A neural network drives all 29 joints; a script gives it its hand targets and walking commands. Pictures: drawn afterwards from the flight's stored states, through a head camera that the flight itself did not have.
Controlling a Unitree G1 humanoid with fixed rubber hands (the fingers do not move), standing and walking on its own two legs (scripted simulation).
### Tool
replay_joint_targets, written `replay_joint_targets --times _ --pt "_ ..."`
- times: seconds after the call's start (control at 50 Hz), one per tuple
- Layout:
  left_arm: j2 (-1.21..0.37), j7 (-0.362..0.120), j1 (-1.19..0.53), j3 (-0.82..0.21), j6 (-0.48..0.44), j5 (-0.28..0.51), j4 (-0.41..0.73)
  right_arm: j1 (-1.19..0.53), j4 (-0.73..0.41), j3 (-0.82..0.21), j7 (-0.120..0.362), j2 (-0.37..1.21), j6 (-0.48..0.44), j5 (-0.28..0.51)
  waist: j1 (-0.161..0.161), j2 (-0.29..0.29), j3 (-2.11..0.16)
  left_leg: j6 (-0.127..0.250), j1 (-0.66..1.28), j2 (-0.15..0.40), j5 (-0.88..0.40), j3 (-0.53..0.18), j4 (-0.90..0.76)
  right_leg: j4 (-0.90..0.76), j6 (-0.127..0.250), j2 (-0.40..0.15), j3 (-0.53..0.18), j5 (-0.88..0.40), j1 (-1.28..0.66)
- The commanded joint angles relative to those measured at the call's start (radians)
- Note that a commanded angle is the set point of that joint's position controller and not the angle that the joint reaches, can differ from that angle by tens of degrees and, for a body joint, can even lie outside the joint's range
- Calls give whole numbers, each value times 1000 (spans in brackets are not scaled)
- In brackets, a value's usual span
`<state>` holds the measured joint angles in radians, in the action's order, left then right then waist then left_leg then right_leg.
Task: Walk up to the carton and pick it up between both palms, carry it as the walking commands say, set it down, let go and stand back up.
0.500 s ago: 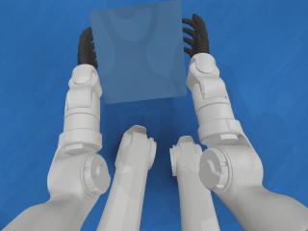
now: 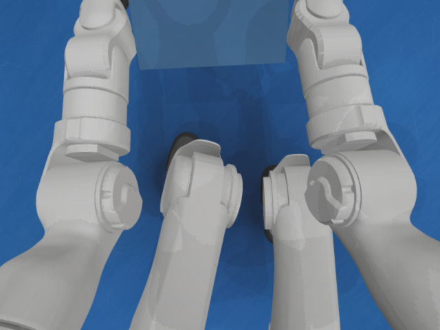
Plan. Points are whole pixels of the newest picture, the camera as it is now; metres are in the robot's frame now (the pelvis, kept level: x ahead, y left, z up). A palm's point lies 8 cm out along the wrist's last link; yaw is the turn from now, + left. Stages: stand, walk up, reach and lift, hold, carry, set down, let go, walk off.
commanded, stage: set down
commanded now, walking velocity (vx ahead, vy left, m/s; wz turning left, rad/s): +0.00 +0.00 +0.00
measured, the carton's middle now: out of the picture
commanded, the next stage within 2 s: none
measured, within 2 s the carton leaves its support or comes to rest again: rests again in 1.44 s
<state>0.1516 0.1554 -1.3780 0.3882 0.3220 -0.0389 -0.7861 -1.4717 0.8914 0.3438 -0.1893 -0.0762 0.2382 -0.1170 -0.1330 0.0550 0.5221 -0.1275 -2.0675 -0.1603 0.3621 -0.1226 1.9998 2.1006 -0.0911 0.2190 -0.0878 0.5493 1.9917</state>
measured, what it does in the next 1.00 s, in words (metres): stands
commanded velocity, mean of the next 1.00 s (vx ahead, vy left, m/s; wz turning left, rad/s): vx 0.00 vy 0.00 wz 0.00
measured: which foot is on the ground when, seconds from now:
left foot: down 0.00-1.00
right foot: down 0.00-1.00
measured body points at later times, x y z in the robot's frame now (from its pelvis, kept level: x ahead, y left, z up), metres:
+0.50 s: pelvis +0.05 -0.01 +0.00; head +0.42 +0.03 +0.23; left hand +0.53 +0.23 -0.20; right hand +0.61 -0.01 -0.17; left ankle +0.19 +0.13 -0.37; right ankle +0.15 -0.13 -0.37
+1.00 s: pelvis +0.03 -0.01 -0.02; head +0.39 +0.03 +0.24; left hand +0.53 +0.22 -0.20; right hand +0.59 -0.02 -0.17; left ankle +0.19 +0.13 -0.37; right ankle +0.15 -0.13 -0.37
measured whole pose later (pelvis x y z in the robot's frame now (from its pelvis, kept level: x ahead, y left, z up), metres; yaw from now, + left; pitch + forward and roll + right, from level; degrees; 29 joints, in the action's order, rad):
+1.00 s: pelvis +0.03 -0.01 -0.02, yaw -2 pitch +29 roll +2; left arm 0.17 0.07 -1.31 0.46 0.25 -0.08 -0.85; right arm -1.51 1.01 0.32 -0.19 -0.04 0.18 -0.14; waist -0.15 0.12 0.49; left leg -0.13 -2.13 -0.06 0.47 -0.09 2.09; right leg 2.18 -0.10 0.24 -0.09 0.59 2.10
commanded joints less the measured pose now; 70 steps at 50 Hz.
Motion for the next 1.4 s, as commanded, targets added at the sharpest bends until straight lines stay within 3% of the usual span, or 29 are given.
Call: replay_joint_targets --times 0.0,0.02,0.08,0.14,0.18,0.22,0.26,0.28,0.32,0.36,0.38,0.46,0.52,0.54,0.6,0.72,0.8,0.82,0.9,0.92,0.94,0.96,1.06,1.16,1.22,1.28,1.34,1.36,1.38 --pt "-922 -287 -658 -267 -21 -22 -80 -565 197 -267 287 865 47 -24 -64 -7 -1520 67 608 34 333 236 -187 -220 78 -14 152 232 -268" --pt "-930 -303 -686 -258 -21 -25 -70 -546 211 -252 301 887 53 -32 -54 3 -1528 73 567 35 321 244 -171 -219 82 -16 146 210 -296" --pt "-955 -326 -768 -264 -34 -10 -3 -596 170 -257 322 955 48 -2 -88 24 -1556 79 544 33 252 254 -170 -200 82 -5 163 137 -290" --pt "-970 -319 -853 -301 -59 25 56 -654 117 -306 316 982 31 53 -94 5 -1597 75 560 35 175 260 -159 -197 87 2 160 96 -273" --pt "-963 -305 -878 -305 -77 30 109 -660 95 -359 312 1008 20 95 -132 34 -1645 80 617 39 115 261 -141 -193 83 7 166 84 -244" --pt "-941 -294 -883 -343 -99 47 197 -625 75 -390 303 1055 12 127 -142 28 -1755 78 671 36 -26 270 -121 -182 80 16 166 -11 -295" --pt "-953 -288 -838 -422 -122 94 310 -587 -17 -516 283 1115 -6 184 -175 53 -2024 73 782 32 -262 265 -66 -144 69 22 163 -213 -444" --pt "-967 -284 -787 -448 -131 116 331 -592 -73 -577 272 1124 -17 210 -203 43 -2150 62 809 31 -355 274 -47 -136 64 22 146 -295 -513" --pt "-978 -282 -659 -474 -140 154 325 -496 -74 -635 250 1132 -25 212 -210 68 -2213 51 819 25 -498 263 -20 -104 57 20 146 -416 -555" --pt "-983 -296 -637 -501 -139 174 281 -428 -38 -615 228 1143 -29 175 -158 64 -2099 54 757 24 -471 241 -24 -111 60 23 144 -383 -479" --pt "-987 -310 -644 -518 -137 180 265 -324 27 -582 222 1167 -22 147 -106 85 -2057 55 719 28 -447 234 -22 -129 64 19 143 -407 -503" --pt "-908 -352 -682 -509 -140 154 260 -155 186 -449 230 1139 -12 23 -38 40 -1811 56 569 30 -345 228 -33 -133 70 11 129 -357 -406" --pt "-853 -359 -611 -457 -127 111 153 -184 209 -392 242 1059 -8 -16 -54 15 -1646 61 519 37 -226 231 -45 -137 76 1 127 -224 -303" --pt "-880 -355 -608 -456 -126 110 169 -240 135 -403 242 1042 -14 -12 -46 15 -1684 63 538 33 -221 232 -39 -131 73 6 129 -221 -324" --pt "-841 -338 -629 -412 -128 85 176 -339 105 -430 245 1014 -14 20 -125 37 -1667 69 542 29 -172 248 -55 -129 66 0 136 -161 -314" --pt "-834 -302 -726 -347 -151 75 187 -515 16 -504 246 1055 -21 123 -208 134 -1681 95 530 34 -83 267 -52 -147 54 4 142 -70 -311" --pt "-826 -298 -792 -330 -147 74 155 -529 109 -464 246 1033 -9 132 -204 106 -1652 91 531 41 -10 275 -73 -153 63 6 152 1 -290" --pt "-829 -307 -793 -338 -140 81 145 -483 138 -439 245 1003 -7 111 -164 104 -1645 90 534 46 7 268 -73 -159 62 6 157 7 -311" --pt "-819 -340 -711 -342 -121 47 73 -364 255 -328 248 943 -2 29 -118 28 -1484 73 465 43 31 264 -89 -157 76 7 160 2 -260" --pt "-830 -346 -719 -353 -123 59 86 -389 219 -324 250 926 -9 27 -83 21 -1476 72 467 40 35 261 -84 -151 76 7 166 -12 -254" --pt "-825 -351 -699 -346 -122 45 69 -355 238 -330 252 958 -8 19 -99 32 -1488 70 446 38 2 268 -76 -160 78 4 160 -45 -273" --pt "-850 -353 -711 -365 -128 63 99 -362 206 -330 252 953 -22 23 -82 16 -1521 66 458 37 -49 263 -64 -146 82 8 165 -90 -274" --pt "-878 -346 -582 -365 -148 60 88 -302 172 -382 265 1009 -49 35 -99 52 -1557 68 511 26 -235 233 -46 -124 70 13 167 -202 -218" --pt "-870 -334 -458 -334 -172 54 42 -313 70 -479 269 1041 -74 75 -165 159 -1603 87 517 19 -339 218 -30 -118 44 16 182 -283 -181" --pt "-850 -332 -406 -294 -181 43 7 -323 61 -501 258 1023 -81 89 -201 182 -1567 99 480 25 -319 230 -24 -127 40 10 165 -270 -164" --pt "-796 -336 -418 -266 -186 32 -25 -296 98 -486 240 983 -76 61 -178 214 -1505 98 387 35 -242 242 -18 -146 37 8 155 -233 -159" --pt "-722 -340 -493 -258 -190 11 9 -253 178 -420 230 944 -70 36 -158 163 -1413 96 344 42 -167 253 -37 -155 48 15 146 -189 -129" --pt "-704 -339 -471 -246 -193 2 -4 -241 179 -407 228 938 -72 29 -175 151 -1399 96 330 36 -151 263 -48 -166 48 16 141 -185 -151" --pt "-697 -336 -491 -261 -199 13 8 -244 180 -406 224 919 -77 35 -150 150 -1392 94 324 40 -147 257 -41 -159 49 14 147 -187 -138"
